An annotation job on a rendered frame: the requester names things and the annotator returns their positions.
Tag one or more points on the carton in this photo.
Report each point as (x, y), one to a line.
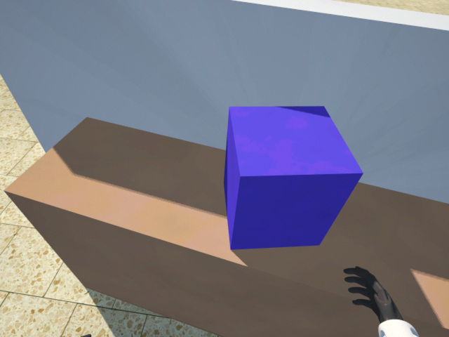
(288, 173)

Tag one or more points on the pedestal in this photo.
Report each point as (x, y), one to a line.
(142, 217)

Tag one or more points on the robot right forearm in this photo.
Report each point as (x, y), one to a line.
(396, 328)

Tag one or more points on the right robot hand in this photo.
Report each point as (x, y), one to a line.
(380, 301)

